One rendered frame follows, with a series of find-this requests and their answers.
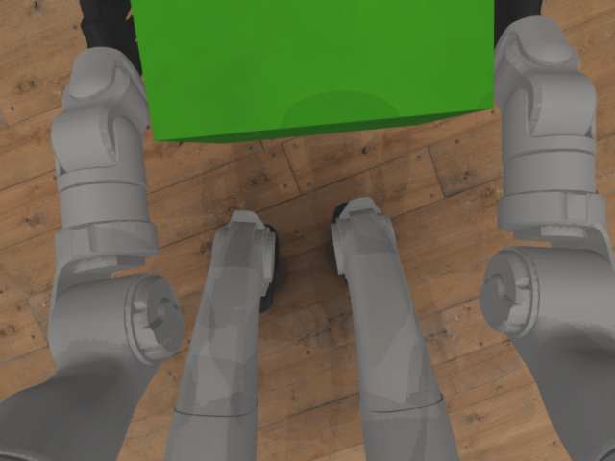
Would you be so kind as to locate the left robot shin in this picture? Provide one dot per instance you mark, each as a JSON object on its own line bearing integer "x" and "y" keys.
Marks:
{"x": 242, "y": 216}

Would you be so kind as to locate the left robot forearm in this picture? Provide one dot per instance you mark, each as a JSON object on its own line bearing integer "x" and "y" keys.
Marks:
{"x": 98, "y": 145}

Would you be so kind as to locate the right robot upper arm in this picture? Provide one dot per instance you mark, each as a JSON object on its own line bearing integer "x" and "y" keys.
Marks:
{"x": 557, "y": 307}

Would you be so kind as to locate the robot left hand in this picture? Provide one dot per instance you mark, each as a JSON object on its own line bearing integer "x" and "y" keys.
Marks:
{"x": 105, "y": 25}

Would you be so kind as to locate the robot right hand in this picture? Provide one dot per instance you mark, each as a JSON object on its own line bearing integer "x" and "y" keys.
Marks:
{"x": 509, "y": 11}

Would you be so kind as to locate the right robot forearm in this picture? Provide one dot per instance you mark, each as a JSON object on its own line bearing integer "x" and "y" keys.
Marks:
{"x": 548, "y": 113}

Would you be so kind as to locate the carton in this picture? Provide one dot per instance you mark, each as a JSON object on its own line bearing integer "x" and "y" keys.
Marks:
{"x": 226, "y": 71}

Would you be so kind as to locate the right robot thigh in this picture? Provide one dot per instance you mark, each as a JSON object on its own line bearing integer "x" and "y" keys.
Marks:
{"x": 403, "y": 414}

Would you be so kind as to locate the left robot upper arm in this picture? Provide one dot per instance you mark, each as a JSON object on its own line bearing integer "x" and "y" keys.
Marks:
{"x": 108, "y": 338}

